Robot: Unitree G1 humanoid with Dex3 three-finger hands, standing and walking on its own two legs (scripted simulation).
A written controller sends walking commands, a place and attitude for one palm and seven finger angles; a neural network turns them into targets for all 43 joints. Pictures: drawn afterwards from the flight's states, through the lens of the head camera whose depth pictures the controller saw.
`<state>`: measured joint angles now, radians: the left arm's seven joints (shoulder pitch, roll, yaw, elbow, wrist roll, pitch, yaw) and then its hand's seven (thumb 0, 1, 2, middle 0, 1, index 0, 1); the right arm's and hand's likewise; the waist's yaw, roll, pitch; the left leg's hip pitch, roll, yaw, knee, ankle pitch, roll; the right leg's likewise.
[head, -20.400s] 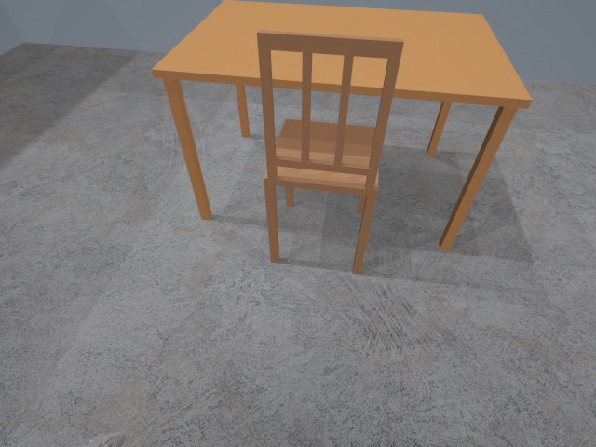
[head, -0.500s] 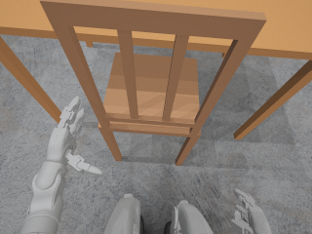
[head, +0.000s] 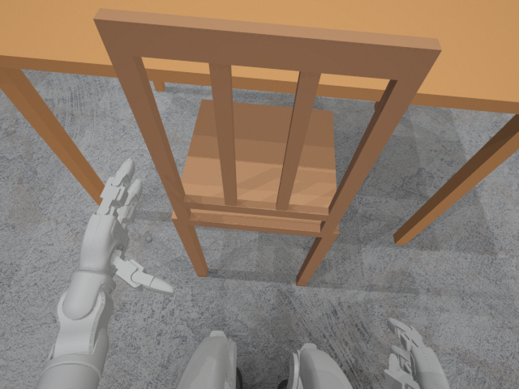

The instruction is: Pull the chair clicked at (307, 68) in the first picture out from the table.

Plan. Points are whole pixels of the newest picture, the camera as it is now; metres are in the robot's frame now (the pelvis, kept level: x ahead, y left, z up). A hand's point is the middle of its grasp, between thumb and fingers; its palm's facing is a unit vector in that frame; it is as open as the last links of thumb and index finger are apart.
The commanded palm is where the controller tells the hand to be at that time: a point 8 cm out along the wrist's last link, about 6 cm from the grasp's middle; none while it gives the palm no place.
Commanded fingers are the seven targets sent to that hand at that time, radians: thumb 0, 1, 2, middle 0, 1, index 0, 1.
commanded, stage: aim the fingers beside a spindle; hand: left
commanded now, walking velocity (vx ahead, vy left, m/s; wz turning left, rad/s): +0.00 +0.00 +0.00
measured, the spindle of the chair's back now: (227, 151) +0.47 +0.07 +0.06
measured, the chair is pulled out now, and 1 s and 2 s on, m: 0.00 0.00 0.00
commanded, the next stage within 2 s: push the fingers through the gap in 0.06 s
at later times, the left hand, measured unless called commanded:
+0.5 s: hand (162, 225) +0.35 +0.17 +0.02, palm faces -0.08 -1.00 -0.06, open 16.9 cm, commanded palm +0.34 +0.22 +0.02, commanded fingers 0.00 -0.50 0.30 -0.06 -0.08 -0.06 -0.08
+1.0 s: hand (163, 194) +0.40 +0.17 +0.02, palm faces -0.05 -1.00 -0.06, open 17.0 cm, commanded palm +0.39 +0.23 +0.01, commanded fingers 0.00 -0.50 0.30 -0.06 -0.08 -0.06 -0.08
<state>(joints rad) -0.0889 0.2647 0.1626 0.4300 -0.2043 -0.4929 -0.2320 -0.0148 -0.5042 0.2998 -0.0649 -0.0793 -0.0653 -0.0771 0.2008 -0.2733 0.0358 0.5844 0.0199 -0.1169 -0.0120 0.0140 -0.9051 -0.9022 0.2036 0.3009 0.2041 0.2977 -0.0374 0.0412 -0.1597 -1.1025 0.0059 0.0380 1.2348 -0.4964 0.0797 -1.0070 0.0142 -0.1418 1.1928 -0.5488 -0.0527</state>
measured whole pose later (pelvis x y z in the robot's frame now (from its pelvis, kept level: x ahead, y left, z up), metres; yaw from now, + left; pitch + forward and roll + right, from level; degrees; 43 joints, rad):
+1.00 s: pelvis +0.00 +0.00 +0.00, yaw -1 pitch +23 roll -4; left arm -0.38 0.32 0.25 0.68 -0.18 -0.46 -0.23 -0.02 -0.50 0.30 -0.06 -0.08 -0.06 -0.07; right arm 0.26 -0.27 0.03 0.61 0.01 -0.07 0.00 0.01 -0.91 -0.90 0.20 0.30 0.20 0.30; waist -0.08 0.05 -0.14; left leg -1.14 0.02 0.04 1.24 -0.50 0.08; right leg -1.05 0.03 -0.13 1.20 -0.54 -0.05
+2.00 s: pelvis +0.00 +0.01 +0.00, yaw -2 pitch +24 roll -4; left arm -0.54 0.33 0.26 0.87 -0.14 -0.50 -0.20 -0.02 -0.50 0.30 -0.09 -0.15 -0.09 -0.15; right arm 0.27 -0.27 0.03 0.62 0.00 0.00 0.02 0.01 -0.91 -0.90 0.20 0.30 0.20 0.30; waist -0.11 0.05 -0.15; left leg -1.17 0.02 0.05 1.25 -0.50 0.09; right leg -1.08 0.03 -0.13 1.19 -0.54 -0.04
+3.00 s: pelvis +0.02 +0.01 +0.00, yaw -2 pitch +24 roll -4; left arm -0.46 0.30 0.26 0.77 -0.16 -0.48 -0.17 0.01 0.66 0.74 -0.40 -1.40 -0.40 -1.44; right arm 0.26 -0.26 0.02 0.59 0.01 0.01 0.03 0.01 -0.91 -0.90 0.20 0.30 0.20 0.30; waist -0.11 0.04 -0.16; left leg -1.14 0.02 0.06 1.23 -0.52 0.09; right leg -1.05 0.04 -0.11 1.17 -0.55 -0.04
